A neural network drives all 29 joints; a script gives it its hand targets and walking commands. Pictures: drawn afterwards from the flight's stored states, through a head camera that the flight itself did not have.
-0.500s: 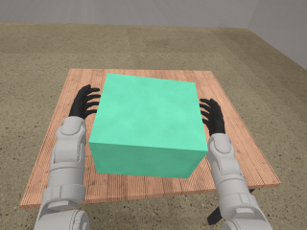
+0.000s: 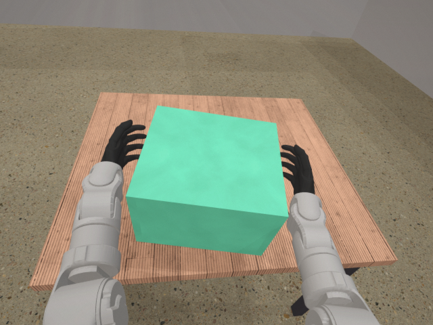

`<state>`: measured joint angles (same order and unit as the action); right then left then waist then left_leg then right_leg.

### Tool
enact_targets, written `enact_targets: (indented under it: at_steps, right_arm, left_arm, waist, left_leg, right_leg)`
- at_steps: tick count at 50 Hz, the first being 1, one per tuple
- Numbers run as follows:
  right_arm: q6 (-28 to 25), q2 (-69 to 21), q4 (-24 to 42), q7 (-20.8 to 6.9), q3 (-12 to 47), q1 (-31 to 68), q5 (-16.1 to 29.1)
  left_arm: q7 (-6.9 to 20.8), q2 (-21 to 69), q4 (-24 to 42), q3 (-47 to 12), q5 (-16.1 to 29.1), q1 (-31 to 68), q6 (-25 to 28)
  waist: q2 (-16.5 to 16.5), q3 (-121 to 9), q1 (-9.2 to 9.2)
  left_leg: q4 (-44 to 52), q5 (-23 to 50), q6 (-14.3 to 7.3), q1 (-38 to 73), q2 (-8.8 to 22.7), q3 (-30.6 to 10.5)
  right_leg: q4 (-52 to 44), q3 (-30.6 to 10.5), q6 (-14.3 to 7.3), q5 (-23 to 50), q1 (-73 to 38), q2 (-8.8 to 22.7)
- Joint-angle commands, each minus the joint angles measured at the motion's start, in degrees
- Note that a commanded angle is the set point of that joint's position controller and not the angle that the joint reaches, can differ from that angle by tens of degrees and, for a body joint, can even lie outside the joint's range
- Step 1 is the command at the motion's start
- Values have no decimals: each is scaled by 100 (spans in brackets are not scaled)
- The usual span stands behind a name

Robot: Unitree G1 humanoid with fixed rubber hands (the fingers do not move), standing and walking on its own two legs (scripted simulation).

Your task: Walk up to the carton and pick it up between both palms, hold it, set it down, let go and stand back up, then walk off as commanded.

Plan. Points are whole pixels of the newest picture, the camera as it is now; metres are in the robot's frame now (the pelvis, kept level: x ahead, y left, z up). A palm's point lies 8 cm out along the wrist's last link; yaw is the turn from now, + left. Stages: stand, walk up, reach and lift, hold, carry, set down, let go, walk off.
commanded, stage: set down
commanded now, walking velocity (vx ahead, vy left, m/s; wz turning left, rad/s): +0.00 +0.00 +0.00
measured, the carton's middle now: (208, 179) +0.40 +0.03 +0.05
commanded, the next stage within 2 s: none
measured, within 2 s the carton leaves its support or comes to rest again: rests again in 1.82 s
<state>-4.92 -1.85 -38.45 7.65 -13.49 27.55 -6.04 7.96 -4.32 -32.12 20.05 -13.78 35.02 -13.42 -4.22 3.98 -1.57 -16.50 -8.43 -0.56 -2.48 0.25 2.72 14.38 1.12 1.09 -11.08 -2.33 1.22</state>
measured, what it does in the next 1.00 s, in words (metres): stands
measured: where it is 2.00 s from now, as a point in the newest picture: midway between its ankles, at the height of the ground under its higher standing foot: outside the picture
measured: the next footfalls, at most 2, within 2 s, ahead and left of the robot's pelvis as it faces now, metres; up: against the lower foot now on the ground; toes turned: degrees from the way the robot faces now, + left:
none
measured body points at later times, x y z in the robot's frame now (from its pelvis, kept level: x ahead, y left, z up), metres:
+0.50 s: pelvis +0.01 +0.00 +0.00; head +0.02 +0.03 +0.45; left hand +0.42 +0.21 +0.09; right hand +0.39 -0.15 +0.08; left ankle +0.01 +0.11 -0.75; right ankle -0.03 -0.13 -0.75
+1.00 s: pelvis +0.02 +0.00 +0.00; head +0.07 +0.03 +0.45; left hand +0.44 +0.22 +0.05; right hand +0.41 -0.14 +0.04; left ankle +0.01 +0.11 -0.75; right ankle -0.03 -0.13 -0.75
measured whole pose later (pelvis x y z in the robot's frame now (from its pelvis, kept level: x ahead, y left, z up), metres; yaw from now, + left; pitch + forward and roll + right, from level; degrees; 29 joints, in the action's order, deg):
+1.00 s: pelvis +0.02 +0.00 +0.00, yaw +0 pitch +7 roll +0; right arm -16.7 -5.7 -50.7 7.8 -26.9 33.7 -16.8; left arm 7.1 -10.0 -64.5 22.7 -12.3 46.6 9.5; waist -3.2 -1.2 -1.9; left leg -18.1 -8.7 -1.0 -16.4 0.6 3.9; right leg 14.8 2.2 1.4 -10.8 10.9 1.5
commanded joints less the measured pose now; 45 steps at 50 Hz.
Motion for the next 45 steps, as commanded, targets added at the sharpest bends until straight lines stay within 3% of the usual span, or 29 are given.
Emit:
enact_targets:
  at_steps: [1, 2, 3, 4, 5, 6, 7, 8, 10, 11, 16, 17, 18, 19, 21, 24, 27, 28, 30, 32, 34, 35, 36, 38, 40, 41, 43, 44, 45]
  right_arm:
    - [-748, -2479, 1332, -741, 1940, 4337, -293]
    - [-763, -2504, 1115, -755, 1801, 4271, -323]
    - [-709, -2469, 846, -791, 1607, 4097, -441]
    - [-717, -2381, 931, -768, 1498, 4212, -524]
    - [-781, -2379, 1078, -830, 1623, 4470, -431]
    - [-734, -2413, 772, -785, 1335, 4221, -638]
    - [-815, -2490, 811, -776, 1415, 4260, -623]
    - [-731, -2393, 487, -790, 1202, 4155, -704]
    - [-834, -2552, 749, -822, 1233, 4403, -744]
    - [-868, -2518, 634, -858, 1222, 4458, -736]
    - [-972, -2535, 618, -882, 1183, 4505, -855]
    - [-995, -2602, 449, -922, 1218, 4498, -776]
    - [-1028, -2707, 556, -904, 1234, 4439, -897]
    - [-1056, -2694, 566, -859, 1167, 4416, -969]
    - [-981, -2639, 315, -840, 1154, 4214, -988]
    - [-962, -2772, 161, -806, 1031, 4209, -1054]
    - [-1153, -2918, 232, -787, 1220, 4221, -1041]
    - [-1193, -3031, 131, -814, 1333, 4246, -963]
    - [-1201, -2914, -15, -767, 1100, 4220, -1104]
    - [-1268, -2965, -16, -730, 1188, 4235, -1135]
    - [-1250, -3126, 25, -679, 1089, 4257, -1245]
    - [-1327, -3324, 49, -696, 1225, 4276, -1246]
    - [-1397, -3286, -11, -703, 1200, 4302, -1257]
    - [-1495, -3242, -145, -673, 993, 4348, -1303]
    - [-1459, -3254, -256, -692, 1076, 4289, -1317]
    - [-1501, -3207, -274, -669, 1014, 4280, -1314]
    - [-1542, -3141, -342, -705, 947, 4526, -1338]
    - [-1667, -3244, -356, -688, 892, 4557, -1390]
    - [-1640, -3289, -546, -670, 883, 4602, -1497]
  left_arm:
    - [528, 2647, 566, -2023, 328, 3453, 630]
    - [496, 2771, 712, -2290, 431, 3866, 718]
    - [498, 2660, 516, -2044, 226, 3664, 686]
    - [502, 2739, 326, -2043, 281, 3629, 676]
    - [518, 2612, 223, -1906, 282, 3652, 705]
    - [549, 2511, 41, -1809, 242, 3762, 724]
    - [558, 2643, -25, -1760, 161, 3539, 779]
    - [589, 2499, -271, -1532, 43, 3575, 760]
    - [568, 2587, -241, -1723, 154, 3748, 884]
    - [496, 2683, -62, -1776, 222, 4102, 1010]
    - [466, 2529, -417, -1626, 231, 4025, 1203]
    - [387, 2498, -391, -1572, 192, 4042, 1298]
    - [448, 2545, -568, -1506, 166, 3994, 1342]
    - [460, 2594, -571, -1588, 188, 4138, 1401]
    - [527, 2517, -1053, -1366, 98, 3721, 1376]
    - [577, 2352, -891, -1293, 97, 4138, 1544]
    - [564, 2541, -861, -1492, 204, 4143, 1730]
    - [530, 2385, -941, -1325, 110, 4200, 1806]
    - [580, 2420, -1276, -1302, 118, 4091, 1848]
    - [602, 2419, -1348, -1311, 141, 4106, 2002]
    - [636, 2378, -1563, -1265, 146, 4434, 2057]
    - [597, 2303, -1441, -1254, 184, 4485, 2219]
    - [573, 2367, -1484, -1322, 223, 4432, 2292]
    - [559, 2351, -1768, -1328, 211, 4408, 2391]
    - [613, 2209, -2133, -974, 57, 4089, 2410]
    - [651, 2358, -2234, -1090, 74, 4147, 2415]
    - [594, 2292, -2322, -1094, 133, 4363, 2550]
    - [518, 2374, -2074, -1308, 264, 4565, 2666]
    - [511, 2272, -2244, -1221, 225, 4776, 2717]
  waist:
    - [588, -2616, -1]
    - [872, -2830, 154]
    - [774, -2600, 81]
    - [701, -2633, 207]
    - [532, -2686, -9]
    - [615, -2379, 184]
    - [543, -2528, 45]
    - [591, -1887, 48]
    - [705, -2614, -16]
    - [850, -2705, -31]
    - [663, -2971, -100]
    - [865, -3071, -213]
    - [656, -3167, -213]
    - [632, -3218, -29]
    - [430, -2786, -57]
    - [518, -2990, -50]
    - [563, -3493, -4]
    - [566, -3499, -177]
    - [699, -3268, -102]
    - [603, -3246, -145]
    - [579, -3403, 34]
    - [411, -3820, -62]
    - [673, -3923, 13]
    - [685, -4008, 52]
    - [394, -3642, -207]
    - [515, -3621, -12]
    - [524, -3773, -139]
    - [661, -4259, 15]
    - [458, -4268, -3]
  left_leg:
    - [-81, 2256, 370, 1057, 7, 364]
    - [-90, 2117, 419, 1193, 14, 390]
    - [-39, 2019, 378, 1269, 44, 414]
    - [-27, 1934, 344, 1328, 30, 386]
    - [-10, 1917, 314, 1217, 26, 477]
    - [42, 1722, 307, 1031, 30, 476]
    - [-28, 1980, 311, 1068, 31, 477]
    - [106, 1449, 257, 806, -22, 541]
    - [46, 1750, 302, 975, -3, 546]
    - [-21, 1851, 380, 1088, 56, 450]
    - [-111, 2403, 404, 1024, 49, 526]
    - [-201, 2682, 451, 1006, 34, 548]
    - [-218, 2647, 401, 888, 40, 558]
    - [-230, 2660, 430, 888, 13, 544]
    - [-157, 2488, 325, 657, -13, 531]
    - [-185, 2669, 361, 751, 21, 555]
    - [-315, 3096, 393, 629, -26, 511]
    - [-324, 3167, 366, 600, -29, 572]
    - [-377, 3395, 446, 519, 2, 499]
    - [-324, 3224, 420, 430, -31, 518]
    - [-108, 2263, 277, -210, -89, 532]
    - [-130, 2587, 238, -191, -63, 532]
    - [-220, 2942, 365, -13, -57, 469]
    - [-369, 3193, 385, 139, 13, 439]
    - [-305, 2982, 290, -94, -41, 484]
    - [-330, 3043, 359, 39, -29, 408]
    - [-364, 3045, 374, 25, 59, 462]
    - [-547, 3503, 474, 270, 91, 389]
    - [-554, 3298, 380, 44, 47, 418]
  right_leg:
    - [-50, 406, 78, 1594, -259, -210]
    - [-115, 445, 20, 1226, -29, -209]
    - [-145, 459, 1, 1034, 60, -239]
    - [-207, 438, -14, 1070, 72, -207]
    - [-164, 466, 41, 1114, 4, -196]
    - [-216, 468, 64, 1003, -54, -170]
    - [-148, 433, 44, 1191, -207, -183]
    - [-256, 423, 73, 751, -147, -146]
    - [-130, 445, 63, 1039, -109, -154]
    - [-178, 432, 15, 587, 134, -230]
    - [-59, 432, 53, 1373, -132, -229]
    - [-22, 419, 47, 1359, -64, -224]
    - [-2, 388, 28, 1533, -188, -219]
    - [39, 457, 94, 1857, -168, -213]
    - [28, 359, 111, 2013, -300, -163]
    - [34, 379, 122, 1888, -258, -204]
    - [263, 350, 151, 2839, -510, -150]
    - [248, 302, 186, 2889, -438, -133]
    - [273, 346, 130, 2849, -466, -149]
    - [245, 302, 114, 2796, -590, -111]
    - [355, 245, 219, 3214, -918, 70]
    - [529, 257, 289, 3699, -1056, 29]
    - [550, 286, 278, 3816, -881, 17]
    - [432, 334, 218, 3757, -518, -28]
    - [469, 250, 239, 3819, -734, 16]
    - [486, 277, 246, 3874, -670, -13]
    - [437, 357, 146, 3104, -315, -101]
    - [467, 388, 114, 3339, -194, -138]
    - [502, 344, 114, 3406, -236, -75]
